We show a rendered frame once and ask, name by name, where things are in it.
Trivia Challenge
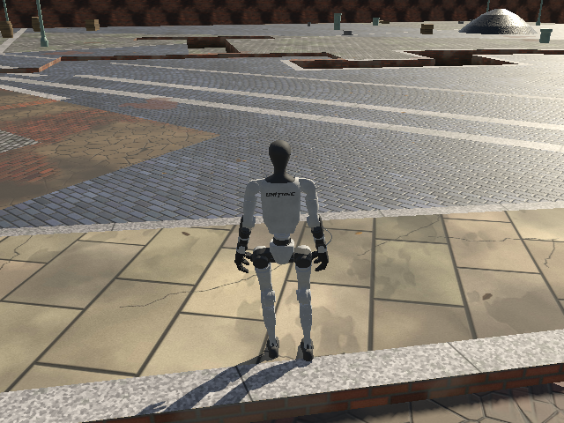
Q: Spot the right robot upper arm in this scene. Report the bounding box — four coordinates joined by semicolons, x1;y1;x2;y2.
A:
299;178;320;227

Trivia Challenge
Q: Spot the robot right forearm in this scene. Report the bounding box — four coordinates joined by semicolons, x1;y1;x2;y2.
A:
311;214;327;253

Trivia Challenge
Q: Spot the left robot hand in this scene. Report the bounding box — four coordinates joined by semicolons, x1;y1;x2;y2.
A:
234;251;252;273

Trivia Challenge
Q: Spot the right robot hand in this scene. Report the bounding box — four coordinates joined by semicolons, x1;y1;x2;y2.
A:
312;250;329;271

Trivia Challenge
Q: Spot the right robot foot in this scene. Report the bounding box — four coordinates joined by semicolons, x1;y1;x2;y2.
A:
301;338;314;361

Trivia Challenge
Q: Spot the robot left forearm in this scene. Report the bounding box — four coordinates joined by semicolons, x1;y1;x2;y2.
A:
236;215;252;254

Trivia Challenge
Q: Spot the left robot upper arm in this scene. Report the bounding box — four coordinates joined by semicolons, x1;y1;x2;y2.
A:
242;179;262;228

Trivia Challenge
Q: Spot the left robot shin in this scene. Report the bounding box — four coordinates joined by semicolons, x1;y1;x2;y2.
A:
261;292;277;346

